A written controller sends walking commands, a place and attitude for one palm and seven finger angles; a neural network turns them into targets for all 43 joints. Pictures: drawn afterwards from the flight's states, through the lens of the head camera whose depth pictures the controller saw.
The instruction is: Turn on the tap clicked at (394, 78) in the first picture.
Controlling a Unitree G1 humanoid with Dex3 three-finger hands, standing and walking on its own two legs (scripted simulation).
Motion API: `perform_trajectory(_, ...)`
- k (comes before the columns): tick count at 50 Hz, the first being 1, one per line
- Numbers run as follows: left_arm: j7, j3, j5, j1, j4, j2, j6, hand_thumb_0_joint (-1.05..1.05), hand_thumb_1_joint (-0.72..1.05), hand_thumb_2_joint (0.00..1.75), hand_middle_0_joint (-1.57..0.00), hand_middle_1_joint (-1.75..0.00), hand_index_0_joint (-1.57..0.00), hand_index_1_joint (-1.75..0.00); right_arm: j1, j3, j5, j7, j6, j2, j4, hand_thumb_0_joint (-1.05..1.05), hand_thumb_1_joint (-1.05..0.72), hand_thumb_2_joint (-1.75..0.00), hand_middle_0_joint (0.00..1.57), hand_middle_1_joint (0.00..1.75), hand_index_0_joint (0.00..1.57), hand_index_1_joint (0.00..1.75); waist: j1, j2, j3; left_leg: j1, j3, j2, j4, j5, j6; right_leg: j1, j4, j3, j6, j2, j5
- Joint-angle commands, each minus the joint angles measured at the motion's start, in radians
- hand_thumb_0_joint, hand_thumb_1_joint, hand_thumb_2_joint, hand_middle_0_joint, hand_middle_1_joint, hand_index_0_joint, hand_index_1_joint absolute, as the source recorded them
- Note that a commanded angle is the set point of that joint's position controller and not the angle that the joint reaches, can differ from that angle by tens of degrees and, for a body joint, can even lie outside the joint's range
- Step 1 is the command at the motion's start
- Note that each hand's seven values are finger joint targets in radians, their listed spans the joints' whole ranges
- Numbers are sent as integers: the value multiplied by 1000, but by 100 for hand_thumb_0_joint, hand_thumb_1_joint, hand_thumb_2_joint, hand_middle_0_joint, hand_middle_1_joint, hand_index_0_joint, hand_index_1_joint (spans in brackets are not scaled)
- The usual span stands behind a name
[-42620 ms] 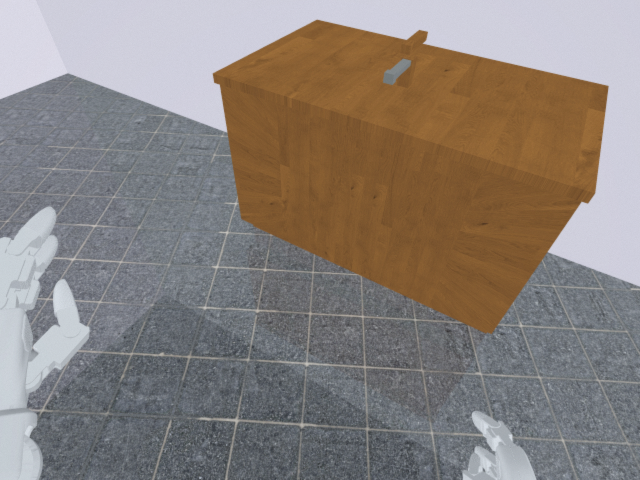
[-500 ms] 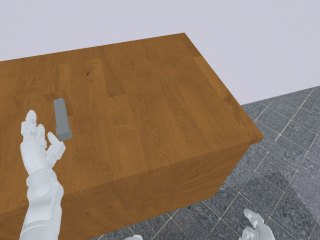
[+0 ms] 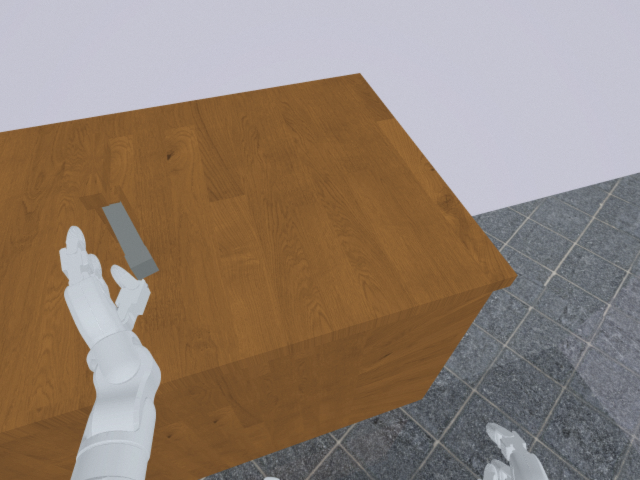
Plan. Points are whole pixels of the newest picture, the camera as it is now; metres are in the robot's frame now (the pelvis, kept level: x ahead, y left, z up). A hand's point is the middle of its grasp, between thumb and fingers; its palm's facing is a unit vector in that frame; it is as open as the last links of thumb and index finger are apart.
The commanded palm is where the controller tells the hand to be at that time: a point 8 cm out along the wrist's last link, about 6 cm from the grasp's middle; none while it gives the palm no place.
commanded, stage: push the lever round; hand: left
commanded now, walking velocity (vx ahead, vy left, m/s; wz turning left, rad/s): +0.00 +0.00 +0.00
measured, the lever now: (142, 263) +0.36 +0.26 +0.06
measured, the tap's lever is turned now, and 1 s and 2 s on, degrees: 18 42 74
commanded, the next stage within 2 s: lift the hand up off the lever in 1.86 s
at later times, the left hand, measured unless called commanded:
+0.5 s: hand (177, 267) +0.36 +0.21 +0.06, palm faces +0.71 -0.70 -0.08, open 7.7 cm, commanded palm +0.31 +0.23 +0.06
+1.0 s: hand (195, 256) +0.38 +0.19 +0.06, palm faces +0.78 -0.62 -0.09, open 7.7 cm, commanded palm +0.33 +0.20 +0.06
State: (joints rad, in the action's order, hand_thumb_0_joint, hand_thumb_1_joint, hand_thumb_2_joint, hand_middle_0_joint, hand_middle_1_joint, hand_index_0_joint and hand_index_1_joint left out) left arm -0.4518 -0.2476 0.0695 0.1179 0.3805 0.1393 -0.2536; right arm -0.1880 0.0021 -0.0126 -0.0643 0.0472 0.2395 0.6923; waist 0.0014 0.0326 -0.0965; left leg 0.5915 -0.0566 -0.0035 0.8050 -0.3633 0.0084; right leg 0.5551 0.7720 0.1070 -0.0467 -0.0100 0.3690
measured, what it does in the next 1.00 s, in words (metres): stands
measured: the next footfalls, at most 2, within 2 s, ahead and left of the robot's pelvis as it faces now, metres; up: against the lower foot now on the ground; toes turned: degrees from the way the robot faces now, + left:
none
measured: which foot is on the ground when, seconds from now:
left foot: down 0.00-1.00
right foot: down 0.00-1.00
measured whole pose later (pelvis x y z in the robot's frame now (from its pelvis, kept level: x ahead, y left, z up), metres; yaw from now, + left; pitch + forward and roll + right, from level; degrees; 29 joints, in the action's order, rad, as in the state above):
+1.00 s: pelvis +0.00 -0.01 +0.00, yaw +0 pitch +10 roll -1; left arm -0.83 -0.22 -0.07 0.39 0.60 0.00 -0.16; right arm -0.16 -0.03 -0.06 -0.01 0.00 0.20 0.75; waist -0.02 0.03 -0.13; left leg 0.63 -0.06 0.00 0.82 -0.36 0.02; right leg 0.60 0.79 0.11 -0.06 -0.02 0.37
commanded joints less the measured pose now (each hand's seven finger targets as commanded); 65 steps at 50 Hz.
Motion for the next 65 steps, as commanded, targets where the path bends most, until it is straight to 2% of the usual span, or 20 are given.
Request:
perform_trajectory(1, -37, 13, -33, 322, -222, 127, -62, 0, 90, 90, -15, -15, -15, -15, 74, -48, -5, -10, 46, 121, -126, 0, -90, -90, 20, 30, 20, 30, -26, -14, -233, -106, -8, -2, -98, 144, -33, -126, -132, -82, 22, 26, -178)
perform_trajectory(4, -72, -6, -53, 325, -213, 138, -57, 0, 90, 90, -15, -15, -15, -15, 77, -51, -7, -10, 42, 120, -119, 0, -90, -90, 20, 30, 20, 30, -19, -11, -245, -108, -14, 0, -99, 156, -30, -130, -124, -80, 19, 25, -179)
perform_trajectory(6, -90, 47, -59, 341, -207, 81, -48, 0, 90, 90, -15, -15, -15, -15, 79, -50, -10, -6, 40, 116, -123, 0, -90, -90, 20, 30, 20, 30, -27, -20, -247, -116, -13, 1, -98, 160, -29, -121, -124, -75, 20, 24, -180)
perform_trajectory(14, -169, 12, -92, 420, -142, 94, -18, 0, 90, 90, -15, -15, -15, -15, 86, -54, -17, -6, 21, 111, -106, 0, -90, -90, 20, 30, 20, 30, -27, -34, -256, -105, -13, 4, -104, 156, -26, -125, -131, -77, 19, 27, -166)
perform_trajectory(22, -228, 61, -115, 445, -136, 17, -4, 0, 90, 90, -15, -15, -15, -15, 81, -62, -31, 14, 7, 100, -111, 0, -90, -90, 20, 30, 20, 30, -30, -44, -290, -116, 3, 8, -85, 230, -23, -146, -119, -73, 20, 28, -249)
perform_trajectory(24, -245, 24, -124, 434, -126, 44, -2, 0, 90, 90, -15, -15, -15, -15, 83, -65, -32, 14, 2, 102, -104, 0, -90, -90, 20, 30, 20, 30, -19, -27, -288, -113, -2, 9, -91, 232, -21, -149, -120, -74, 16, 27, -241)
perform_trajectory(26, -250, 87, -129, 467, -140, -18, -2, 0, 90, 90, -15, -15, -15, -15, 86, -64, -34, 21, 4, 96, -106, 0, -90, -90, 20, 30, 20, 30, -28, -17, -287, -123, -2, 11, -89, 237, -18, -137, -114, -69, 14, 27, -239)
perform_trajectory(31, -281, 96, -137, 482, -114, -44, 4, 0, 90, 90, -15, -15, -15, -15, 90, -68, -38, 28, 3, 93, -95, 0, -90, -90, 20, 30, 20, 30, -34, -40, -283, -118, 0, 12, -83, 234, -18, -129, -117, -65, 15, 28, -231)
perform_trajectory(34, -302, 52, -146, 511, -92, -7, 10, 0, 90, 90, -15, -15, -15, -15, 94, -71, -40, 24, -1, 94, -82, 0, -90, -90, 20, 30, 20, 30, -28, -38, -287, -106, -4, 12, -89, 212, -18, -132, -124, -70, 14, 29, -208)
perform_trajectory(44, -364, 33, -173, 597, -14, -26, 31, 0, 90, 90, -15, -15, -15, -15, 90, -76, -51, 37, -5, 86, -59, 0, -90, -90, 20, 30, 20, 30, -31, -45, -298, -85, 3, 12, -76, 207, -16, -119, -120, -67, 15, 29, -202)
perform_trajectory(48, -379, 73, -179, 676, 14, -67, 36, 0, 90, 90, -15, -15, -15, -15, 91, -73, -56, 43, -3, 80, -56, 0, -90, -90, 20, 30, 20, 30, -53, -44, -299, -76, 10, 12, -67, 182, -18, -96, -123, -70, 19, 32, -176)
perform_trajectory(49, -391, 23, -186, 685, 32, -26, 37, 0, 90, 90, -15, -15, -15, -15, 85, -75, -55, 41, -5, 84, -43, 0, -90, -90, 20, 30, 20, 30, -43, -49, -304, -71, 2, 11, -72, 177, -17, -98, -121, -69, 17, 29, -169)
perform_trajectory(51, -397, 51, -185, 714, 51, -60, 39, 0, 90, 90, -15, -15, -15, -15, 86, -73, -58, 47, -4, 78, -47, 0, -90, -90, 20, 30, 20, 30, -54, -43, -311, -66, 10, 8, -65, 164, -19, -92, -124, -71, 21, 32, -159)
perform_trajectory(54, -417, 2, -200, 742, 97, -23, 43, 0, 90, 90, -15, -15, -15, -15, 72, -79, -62, 46, -5, 82, -30, 0, -90, -90, 20, 30, 20, 30, -51, -50, -322, -52, 4, 10, -65, 156, -17, -87, -121, -72, 19, 28, -147)
perform_trajectory(55, -420, 38, -200, 765, 99, -64, 45, 0, 90, 90, -15, -15, -15, -15, 72, -74, -65, 52, -5, 78, -37, 0, -90, -90, 20, 30, 20, 30, -61, -44, -322, -59, 9, 9, -63, 166, -18, -81, -115, -67, 20, 29, -159)
perform_trajectory(58, -435, 10, -206, 801, 133, -44, 50, 0, 90, 90, -15, -15, -15, -15, 57, -77, -68, 58, -6, 78, -29, 0, -90, -90, 20, 30, 20, 30, -65, -52, -342, -45, 16, 9, -50, 172, -20, -86, -118, -73, 23, 31, -173)
perform_trajectory(59, -444, -36, -213, 773, 140, -9, 53, 0, 90, 90, -15, -15, -15, -15, 53, -83, -71, 58, -8, 81, -22, 0, -90, -90, 20, 30, 20, 30, -45, -19, -350, -45, 12, 10, -53, 179, -17, -89, -113, -72, 18, 27, -177)
perform_trajectory(60, -445, 1, -213, 791, 146, -50, 57, 0, 90, 90, -15, -15, -15, -15, 47, -78, -72, 64, -9, 77, -29, 0, -90, -90, 20, 30, 20, 30, -58, -33, -354, -47, 13, 8, -55, 184, -17, -89, -106, -65, 19, 29, -181)
perform_trajectory(64, -465, -54, -225, 809, 198, -9, 69, 0, 90, 90, -15, -15, -15, -15, 33, -85, -77, 68, -10, 85, -13, 0, -90, -90, 20, 30, 20, 30, -57, -53, -346, -22, 12, 11, -52, 176, -19, -85, -113, -71, 22, 27, -182)
perform_trajectory(65, -465, -15, -225, 849, 200, -50, 72, 0, 90, 90, -15, -15, -15, -15, 32, -80, -78, 73, -12, 78, -17, 0, -90, -90, 20, 30, 20, 30, -74, -40, -337, -26, 17, 11, -50, 172, -20, -71, -113, -70, 24, 30, -177)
